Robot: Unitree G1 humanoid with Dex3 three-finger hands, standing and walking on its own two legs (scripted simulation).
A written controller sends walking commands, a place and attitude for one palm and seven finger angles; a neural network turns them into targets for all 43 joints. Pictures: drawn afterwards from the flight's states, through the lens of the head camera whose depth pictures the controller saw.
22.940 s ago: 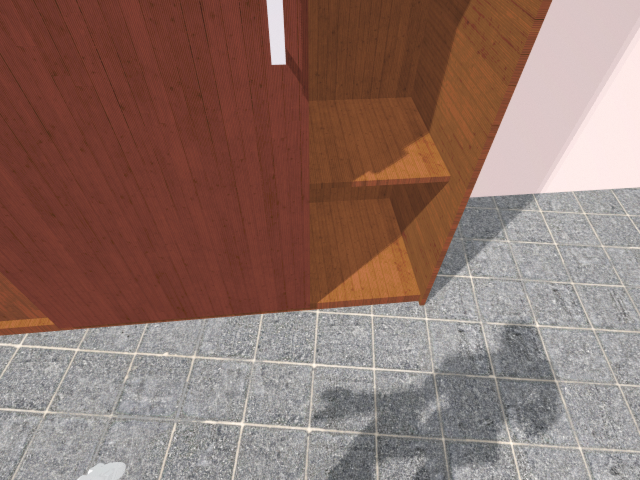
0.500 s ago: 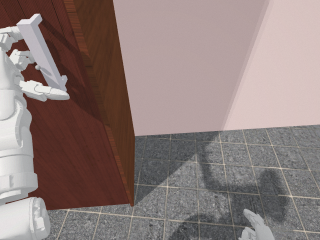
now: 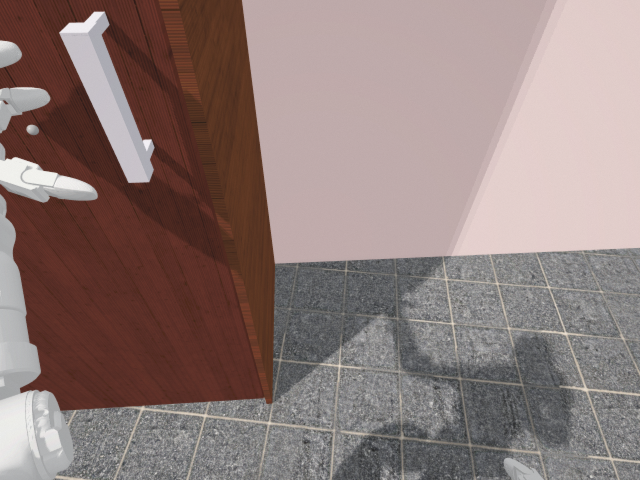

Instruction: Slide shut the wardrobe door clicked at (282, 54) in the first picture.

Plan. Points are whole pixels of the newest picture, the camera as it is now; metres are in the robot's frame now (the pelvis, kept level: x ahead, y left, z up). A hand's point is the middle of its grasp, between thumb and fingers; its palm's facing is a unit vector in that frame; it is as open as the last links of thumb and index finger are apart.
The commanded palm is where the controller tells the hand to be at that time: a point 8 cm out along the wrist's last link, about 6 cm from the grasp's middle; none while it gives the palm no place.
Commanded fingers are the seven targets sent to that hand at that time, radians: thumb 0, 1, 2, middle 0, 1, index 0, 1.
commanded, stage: slip the hand off the handle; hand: left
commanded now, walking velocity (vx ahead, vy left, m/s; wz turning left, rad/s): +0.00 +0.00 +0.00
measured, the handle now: (120, 102) +0.43 +0.24 +0.26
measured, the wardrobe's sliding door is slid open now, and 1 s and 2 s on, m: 0.00 0.00 0.00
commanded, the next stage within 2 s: draw the hand back to the body in 0.56 s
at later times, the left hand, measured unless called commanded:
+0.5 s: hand out of the picture +0.27 +0.30 +0.27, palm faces +0.42 -0.90 -0.07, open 14.7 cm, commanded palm +0.23 +0.33 +0.26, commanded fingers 0.00 -0.55 0.20 -0.25 -1.15 -0.25 -1.15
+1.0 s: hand out of the picture +0.23 +0.29 +0.24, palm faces +0.18 -0.98 -0.07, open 14.7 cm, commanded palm +0.19 +0.33 +0.24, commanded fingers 0.00 -0.55 0.20 -0.25 -1.15 -0.25 -1.15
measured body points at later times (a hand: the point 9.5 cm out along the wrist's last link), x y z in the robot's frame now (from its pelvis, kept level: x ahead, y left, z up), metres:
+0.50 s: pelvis +0.00 +0.00 +0.00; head -0.03 -0.01 +0.45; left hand +0.24 +0.35 +0.27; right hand +0.22 -0.20 -0.06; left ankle +0.04 +0.08 -0.73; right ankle -0.03 -0.09 -0.73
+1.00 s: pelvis -0.01 -0.01 +0.00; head -0.06 -0.03 +0.45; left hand +0.22 +0.34 +0.24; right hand +0.21 -0.22 -0.05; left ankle +0.04 +0.08 -0.73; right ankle -0.03 -0.09 -0.73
